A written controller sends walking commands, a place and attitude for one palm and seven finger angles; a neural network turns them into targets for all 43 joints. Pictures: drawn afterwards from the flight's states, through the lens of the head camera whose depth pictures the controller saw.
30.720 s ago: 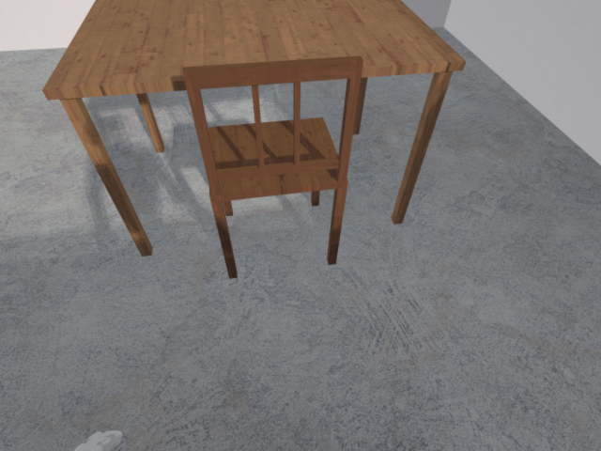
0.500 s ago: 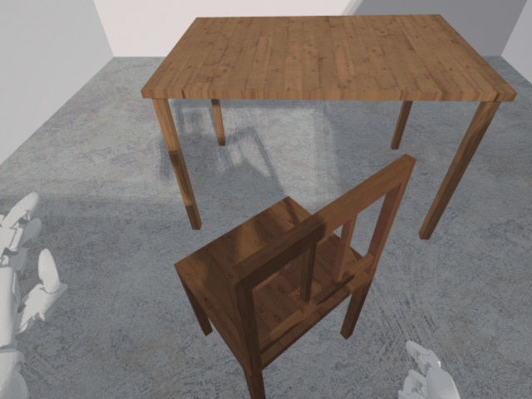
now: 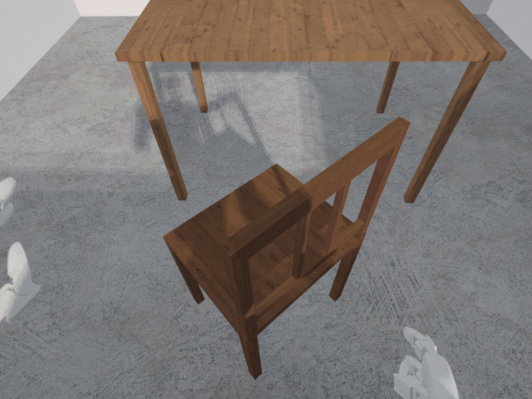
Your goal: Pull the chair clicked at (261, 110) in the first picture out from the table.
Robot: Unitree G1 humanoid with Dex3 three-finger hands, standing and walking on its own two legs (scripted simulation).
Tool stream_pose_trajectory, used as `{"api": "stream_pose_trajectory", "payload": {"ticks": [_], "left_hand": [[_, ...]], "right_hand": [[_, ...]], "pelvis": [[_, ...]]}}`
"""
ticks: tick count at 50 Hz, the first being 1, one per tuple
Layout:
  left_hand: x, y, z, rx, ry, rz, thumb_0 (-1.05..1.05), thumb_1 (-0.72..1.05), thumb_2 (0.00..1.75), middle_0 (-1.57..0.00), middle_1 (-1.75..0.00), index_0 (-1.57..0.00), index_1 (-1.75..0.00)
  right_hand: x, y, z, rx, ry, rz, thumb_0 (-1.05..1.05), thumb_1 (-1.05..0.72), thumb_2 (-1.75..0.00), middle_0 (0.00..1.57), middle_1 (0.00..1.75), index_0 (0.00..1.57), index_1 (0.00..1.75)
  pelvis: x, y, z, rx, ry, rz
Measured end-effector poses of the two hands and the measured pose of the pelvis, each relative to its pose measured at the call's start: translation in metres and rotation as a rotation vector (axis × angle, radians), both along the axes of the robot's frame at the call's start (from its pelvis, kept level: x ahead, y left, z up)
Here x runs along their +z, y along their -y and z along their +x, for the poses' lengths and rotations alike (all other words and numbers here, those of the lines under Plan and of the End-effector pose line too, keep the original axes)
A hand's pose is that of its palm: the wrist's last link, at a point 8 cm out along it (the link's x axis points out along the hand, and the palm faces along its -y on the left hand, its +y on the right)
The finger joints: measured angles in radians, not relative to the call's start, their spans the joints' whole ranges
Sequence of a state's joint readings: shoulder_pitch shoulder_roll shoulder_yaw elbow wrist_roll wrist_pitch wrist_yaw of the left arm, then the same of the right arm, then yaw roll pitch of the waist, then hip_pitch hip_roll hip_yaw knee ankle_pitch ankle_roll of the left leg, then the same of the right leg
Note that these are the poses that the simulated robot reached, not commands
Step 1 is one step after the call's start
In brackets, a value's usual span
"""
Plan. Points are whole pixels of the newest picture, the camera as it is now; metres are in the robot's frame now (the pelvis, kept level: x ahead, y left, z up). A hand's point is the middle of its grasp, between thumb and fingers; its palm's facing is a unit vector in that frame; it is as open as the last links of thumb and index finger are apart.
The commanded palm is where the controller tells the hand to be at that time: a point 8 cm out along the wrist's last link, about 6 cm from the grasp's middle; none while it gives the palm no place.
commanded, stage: step back with the hand held close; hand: left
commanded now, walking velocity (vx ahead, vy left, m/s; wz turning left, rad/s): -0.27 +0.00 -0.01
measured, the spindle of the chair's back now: (300, 247) +0.41 -0.04 -0.09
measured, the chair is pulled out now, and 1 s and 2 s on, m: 0.51 0.51 0.51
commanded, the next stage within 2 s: stop stepping back and stand still in 1.36 s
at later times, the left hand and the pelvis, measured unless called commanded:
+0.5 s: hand (3, 342) +0.15 +0.25 +0.17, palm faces +0.42 -0.72 -0.55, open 7.4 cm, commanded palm +0.08 +0.28 +0.18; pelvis -0.05 -0.02 -0.01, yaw +1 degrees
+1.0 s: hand out of the picture +0.10 +0.26 +0.18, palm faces +0.51 -0.69 -0.52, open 7.4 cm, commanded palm +0.04 +0.29 +0.18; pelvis -0.08 -0.02 +0.00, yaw +4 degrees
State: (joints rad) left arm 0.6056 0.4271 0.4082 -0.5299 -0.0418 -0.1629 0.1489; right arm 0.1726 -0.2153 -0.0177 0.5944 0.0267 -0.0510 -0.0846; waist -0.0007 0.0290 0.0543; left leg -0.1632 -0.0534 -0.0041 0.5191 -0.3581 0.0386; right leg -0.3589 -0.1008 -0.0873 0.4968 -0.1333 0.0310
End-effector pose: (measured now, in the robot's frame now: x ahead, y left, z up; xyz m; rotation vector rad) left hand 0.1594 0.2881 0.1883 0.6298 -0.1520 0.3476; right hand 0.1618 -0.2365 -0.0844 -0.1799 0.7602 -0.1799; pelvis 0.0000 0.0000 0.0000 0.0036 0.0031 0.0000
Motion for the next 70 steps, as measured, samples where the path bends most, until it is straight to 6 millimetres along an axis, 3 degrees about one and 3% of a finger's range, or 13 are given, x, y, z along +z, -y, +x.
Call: {"api": "stream_pose_trajectory", "payload": {"ticks": [7, 16, 25, 35, 43, 50, 55, 61, 66, 70], "left_hand": [[0.0, -0.007, -0.027, 0.094, 0.069, -0.02, 0.01, 0.89, 0.9, -0.21, -0.3, -0.21, -0.3], [-0.014, 0.019, -0.037, 0.05, 0.078, -0.084, 0.01, 0.89, 0.9, -0.21, -0.3, -0.21, -0.3], [0.007, 0.008, -0.056, 0.01, 0.1, 0.051, 0.01, 0.88, 0.9, -0.22, -0.31, -0.21, -0.3], [-0.003, 0.007, -0.075, 0.112, 0.173, 0.014, 0.01, 0.89, 0.9, -0.21, -0.3, -0.21, -0.3], [-0.008, 0.011, -0.087, 0.017, 0.144, -0.015, 0.01, 0.88, 0.9, -0.21, -0.3, -0.21, -0.3], [0.015, -0.006, -0.105, 0.078, 0.173, 0.061, 0.01, 0.88, 0.9, -0.22, -0.31, -0.21, -0.3], [0.006, 0.004, -0.099, 0.074, 0.19, 0.011, 0.01, 0.89, 0.9, -0.21, -0.3, -0.21, -0.3], [-0.009, 0.03, -0.095, -0.107, 0.131, -0.058, 0.01, 0.89, 0.9, -0.21, -0.3, -0.21, -0.3], [-0.005, 0.019, -0.122, -0.178, 0.081, 0.03, 0.01, 0.88, 0.9, -0.22, -0.31, -0.21, -0.3], [0.01, 0.014, -0.149, -0.152, 0.132, 0.058, 0.01, 0.88, 0.9, -0.22, -0.31, -0.21, -0.3]], "right_hand": [[0.0, 0.004, -0.02, 0.009, 0.021, 0.0, 0.01, -0.91, -0.9, 0.2, 0.3, 0.2, 0.3], [0.001, 0.021, -0.047, 0.041, 0.007, -0.038, 0.01, -0.91, -0.9, 0.2, 0.3, 0.21, 0.3], [0.008, 0.029, -0.077, -0.002, -0.01, -0.074, 0.01, -0.91, -0.9, 0.2, 0.3, 0.2, 0.3], [-0.01, 0.026, -0.067, 0.061, 0.001, -0.037, 0.01, -0.91, -0.9, 0.2, 0.3, 0.2, 0.3], [0.005, 0.017, -0.068, 0.112, -0.014, -0.086, 0.01, -0.91, -0.9, 0.2, 0.3, 0.21, 0.3], [0.01, 0.003, -0.072, 0.091, 0.018, -0.042, 0.01, -0.91, -0.9, 0.2, 0.3, 0.21, 0.3], [0.004, 0.004, -0.074, 0.143, 0.026, -0.028, 0.01, -0.91, -0.9, 0.2, 0.3, 0.21, 0.3], [0.016, 0.019, -0.096, 0.069, 0.051, -0.071, 0.01, -0.91, -0.9, 0.2, 0.3, 0.21, 0.3], [0.033, 0.025, -0.127, 0.006, 0.077, -0.118, 0.01, -0.91, -0.9, 0.2, 0.3, 0.21, 0.3], [0.036, 0.023, -0.156, 0.026, 0.094, -0.109, 0.01, -0.91, -0.9, 0.2, 0.3, 0.2, 0.3]], "pelvis": [[-0.003, 0.009, -0.017, -0.006, 0.02, 0.012], [-0.007, 0.021, -0.043, 0.0, 0.007, -0.003], [-0.005, 0.019, -0.054, 0.025, -0.003, -0.004], [-0.016, 0.026, -0.059, 0.051, 0.017, 0.008], [-0.012, 0.021, -0.079, 0.074, -0.008, 0.001], [-0.003, 0.022, -0.077, 0.069, -0.04, -0.052], [-0.004, 0.031, -0.092, 0.024, -0.039, -0.061], [-0.004, 0.024, -0.117, 0.03, -0.033, -0.038], [-0.002, 0.02, -0.14, -0.008, -0.033, -0.018], [0.003, 0.022, -0.164, -0.013, -0.022, -0.057]]}}
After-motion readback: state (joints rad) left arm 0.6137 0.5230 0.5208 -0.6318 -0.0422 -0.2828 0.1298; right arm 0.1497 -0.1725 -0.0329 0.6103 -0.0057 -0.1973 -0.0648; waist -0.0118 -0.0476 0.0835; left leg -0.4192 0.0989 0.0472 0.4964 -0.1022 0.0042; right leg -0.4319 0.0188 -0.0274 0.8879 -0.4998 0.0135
